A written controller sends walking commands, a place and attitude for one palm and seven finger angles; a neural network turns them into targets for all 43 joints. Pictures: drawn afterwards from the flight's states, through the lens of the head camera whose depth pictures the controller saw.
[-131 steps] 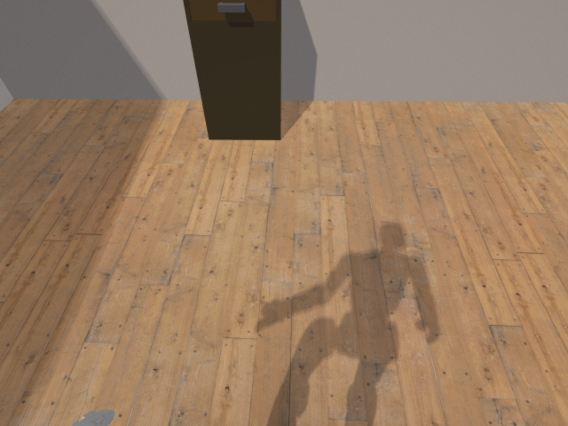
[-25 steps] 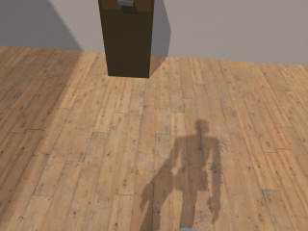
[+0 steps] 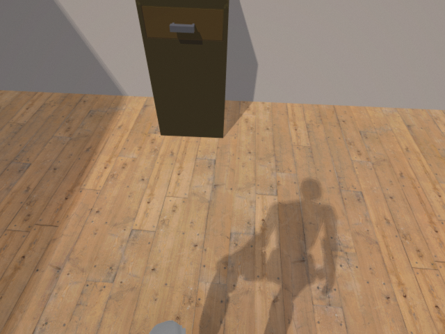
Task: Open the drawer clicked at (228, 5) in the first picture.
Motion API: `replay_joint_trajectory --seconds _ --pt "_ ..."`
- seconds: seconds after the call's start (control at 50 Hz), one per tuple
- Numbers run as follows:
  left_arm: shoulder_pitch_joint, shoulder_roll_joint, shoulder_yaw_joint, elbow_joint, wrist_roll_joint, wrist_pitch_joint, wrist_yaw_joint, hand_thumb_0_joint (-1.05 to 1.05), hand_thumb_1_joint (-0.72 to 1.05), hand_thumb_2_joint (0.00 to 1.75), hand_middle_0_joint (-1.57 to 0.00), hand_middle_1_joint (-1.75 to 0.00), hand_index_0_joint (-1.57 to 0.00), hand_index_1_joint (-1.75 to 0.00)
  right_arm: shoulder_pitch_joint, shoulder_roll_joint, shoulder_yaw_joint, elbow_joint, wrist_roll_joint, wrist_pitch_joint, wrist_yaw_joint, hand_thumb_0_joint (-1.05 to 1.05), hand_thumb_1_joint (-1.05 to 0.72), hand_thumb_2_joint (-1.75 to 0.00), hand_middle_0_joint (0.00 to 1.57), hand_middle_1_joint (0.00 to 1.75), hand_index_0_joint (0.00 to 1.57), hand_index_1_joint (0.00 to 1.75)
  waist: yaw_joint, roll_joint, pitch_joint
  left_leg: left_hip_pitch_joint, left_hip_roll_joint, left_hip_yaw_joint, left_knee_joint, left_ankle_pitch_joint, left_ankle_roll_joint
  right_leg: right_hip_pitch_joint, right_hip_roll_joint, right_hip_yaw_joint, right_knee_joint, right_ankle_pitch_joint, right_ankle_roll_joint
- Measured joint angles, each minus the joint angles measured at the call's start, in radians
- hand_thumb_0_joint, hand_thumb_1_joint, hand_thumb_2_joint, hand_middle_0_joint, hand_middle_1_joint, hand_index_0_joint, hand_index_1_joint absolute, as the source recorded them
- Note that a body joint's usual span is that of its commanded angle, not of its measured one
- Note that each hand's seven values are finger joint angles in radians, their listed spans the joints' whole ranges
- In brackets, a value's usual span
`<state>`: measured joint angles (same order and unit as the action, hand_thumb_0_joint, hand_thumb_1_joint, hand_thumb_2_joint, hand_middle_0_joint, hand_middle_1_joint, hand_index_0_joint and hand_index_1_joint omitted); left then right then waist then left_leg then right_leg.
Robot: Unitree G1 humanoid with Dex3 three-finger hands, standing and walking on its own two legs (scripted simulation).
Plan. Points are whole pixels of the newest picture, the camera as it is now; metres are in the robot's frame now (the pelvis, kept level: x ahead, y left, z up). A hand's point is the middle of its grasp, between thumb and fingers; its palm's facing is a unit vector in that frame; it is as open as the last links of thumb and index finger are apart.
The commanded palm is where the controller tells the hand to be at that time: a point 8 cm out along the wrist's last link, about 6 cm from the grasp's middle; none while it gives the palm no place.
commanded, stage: walk to a spot facing it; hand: left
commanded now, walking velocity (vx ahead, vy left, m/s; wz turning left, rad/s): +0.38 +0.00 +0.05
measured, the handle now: (182, 26) +1.41 +0.22 -0.04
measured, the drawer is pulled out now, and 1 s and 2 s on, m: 0.00 0.00 0.00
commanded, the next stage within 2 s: take the last steps up to it in 0.98 s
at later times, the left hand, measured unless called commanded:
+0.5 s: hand (131, 281) +0.27 +0.22 -0.16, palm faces +0.00 -0.98 -0.18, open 7.3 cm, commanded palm none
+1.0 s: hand (165, 229) +0.41 +0.16 -0.17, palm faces +0.11 -0.98 -0.15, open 7.3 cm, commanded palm none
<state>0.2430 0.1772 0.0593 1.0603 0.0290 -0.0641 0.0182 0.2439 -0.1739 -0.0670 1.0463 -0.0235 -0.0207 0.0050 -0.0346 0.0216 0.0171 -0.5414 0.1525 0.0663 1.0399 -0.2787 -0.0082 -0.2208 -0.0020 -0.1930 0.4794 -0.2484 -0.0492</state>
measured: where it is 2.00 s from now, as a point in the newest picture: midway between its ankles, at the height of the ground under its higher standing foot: (222, 223)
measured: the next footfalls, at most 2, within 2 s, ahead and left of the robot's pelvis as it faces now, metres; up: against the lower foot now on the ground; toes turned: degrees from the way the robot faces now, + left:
left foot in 0.16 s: +0.21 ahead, +0.14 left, +0.00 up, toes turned +10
right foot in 0.64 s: +0.41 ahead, -0.13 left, +0.00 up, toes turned -13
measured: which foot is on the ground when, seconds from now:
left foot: up 0.00-0.14, down 0.16-0.64, up 0.66-1.00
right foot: down 0.00-0.18, up 0.20-0.62, down 0.64-1.00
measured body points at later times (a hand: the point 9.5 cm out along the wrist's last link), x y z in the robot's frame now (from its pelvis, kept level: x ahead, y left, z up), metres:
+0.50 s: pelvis +0.22 +0.03 +0.01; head +0.24 +0.04 +0.46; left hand +0.27 +0.27 -0.15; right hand +0.18 -0.20 -0.14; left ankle +0.17 +0.14 -0.73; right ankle +0.30 -0.12 -0.68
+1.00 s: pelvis +0.44 +0.00 +0.00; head +0.45 +0.01 +0.45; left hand +0.40 +0.22 -0.16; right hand +0.52 -0.25 -0.14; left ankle +0.55 +0.12 -0.70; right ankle +0.37 -0.12 -0.73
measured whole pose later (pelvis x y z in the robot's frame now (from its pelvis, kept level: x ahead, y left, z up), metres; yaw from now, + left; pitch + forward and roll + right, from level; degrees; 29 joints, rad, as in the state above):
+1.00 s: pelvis +0.44 +0.00 +0.00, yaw +3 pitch -1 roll -3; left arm 0.35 0.15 0.03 1.11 0.03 -0.07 0.01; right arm 0.18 -0.20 -0.07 1.04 -0.02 -0.01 0.04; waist 0.00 0.02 0.03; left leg -0.55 0.14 0.12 0.77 -0.16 -0.01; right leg -0.02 -0.04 -0.27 0.36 -0.30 0.02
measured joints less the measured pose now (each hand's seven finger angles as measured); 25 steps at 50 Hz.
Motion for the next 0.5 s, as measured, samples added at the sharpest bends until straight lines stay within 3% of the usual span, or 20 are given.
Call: replay_joint_trajectory --seconds 0.08,0.16,0.18,0.22,0.26,0.3,0.38,0.5 --pt "0.064 0.012 -0.006 0.028 0.003 0.003 -0.013 -0.01 0.94 0.9 -0.2 -0.3 -0.2 -0.3 -0.074 -0.007 0.001 -0.043 0.001 -0.009 0.019 0.0 -0.92 -0.9 0.19 0.3 0.19 0.3 0.036 -0.014 -0.008 0.027 0.002 0.022 -0.244 0.042 -0.008 0.076 -0.002 0.005 -0.038 -0.034 0.021" --pt "0.131 0.012 -0.008 0.048 0.0 0.011 -0.02 0.0 0.92 0.9 -0.2 -0.3 -0.2 -0.3 -0.11 -0.011 0.01 -0.061 0.001 -0.025 0.026 0.0 -0.91 -0.9 0.2 0.3 0.19 0.3 0.07 -0.025 -0.001 0.138 -0.03 0.064 -0.429 0.047 0.0 0.135 -0.024 0.01 0.004 -0.117 0.058" --pt "0.147 0.012 -0.007 0.053 -0.003 0.016 -0.021 0.0 0.92 0.9 -0.2 -0.3 -0.2 -0.3 -0.116 -0.009 0.012 -0.064 -0.002 -0.035 0.024 0.0 -0.91 -0.9 0.2 0.3 0.19 0.3 0.072 -0.034 0.004 0.159 -0.041 0.076 -0.445 0.092 0.019 0.125 -0.04 0.019 0.064 -0.152 0.059" --pt "0.154 0.013 -0.007 0.066 -0.005 0.034 -0.024 0.0 0.92 0.9 -0.2 -0.3 -0.2 -0.3 -0.12 0.002 0.018 -0.067 -0.006 -0.051 0.018 0.0 -0.91 -0.9 0.2 0.3 0.19 0.3 0.073 -0.051 0.019 0.176 -0.056 0.099 -0.401 0.056 0.046 0.038 -0.056 0.069 0.325 -0.225 0.048" --pt "0.146 0.013 -0.005 0.074 -0.004 0.047 -0.027 0.0 0.92 0.9 -0.2 -0.3 -0.19 -0.3 -0.101 0.017 0.026 -0.062 -0.004 -0.056 0.008 0.0 -0.91 -0.9 0.2 0.3 0.19 0.3 0.068 -0.058 0.023 0.218 -0.067 0.116 -0.422 0.018 0.054 -0.071 -0.058 0.103 0.562 -0.205 0.039" --pt "0.126 0.012 0.0 0.07 0.0 0.052 -0.032 0.01 0.91 0.9 -0.2 -0.3 -0.19 -0.3 -0.066 0.033 0.027 -0.045 0.0 -0.058 -0.002 -0.01 -0.91 -0.9 0.2 0.3 0.19 0.3 0.064 -0.061 0.023 0.273 -0.081 0.127 -0.487 0.024 0.046 -0.161 -0.074 0.112 0.666 -0.136 0.041" --pt "0.082 0.0 0.005 0.034 0.006 0.058 -0.035 0.01 0.91 0.9 -0.2 -0.3 -0.19 -0.3 0.006 0.014 0.006 -0.006 0.007 -0.06 -0.023 -0.02 -0.96 -0.9 0.2 0.3 0.2 0.3 0.054 -0.056 0.014 0.37 -0.105 0.147 -0.614 0.039 0.048 -0.282 -0.114 0.119 0.635 -0.033 0.061" --pt "-0.013 0.0 0.01 -0.006 0.004 0.066 -0.039 0.01 0.92 0.9 -0.2 -0.3 -0.19 -0.3 0.113 0.013 0.01 0.068 0.003 -0.043 -0.016 -0.01 -0.94 -0.9 0.2 0.3 0.2 0.3 0.029 -0.042 0.021 0.489 -0.111 0.157 -0.712 0.016 0.02 -0.313 -0.141 0.1 0.366 0.041 0.078"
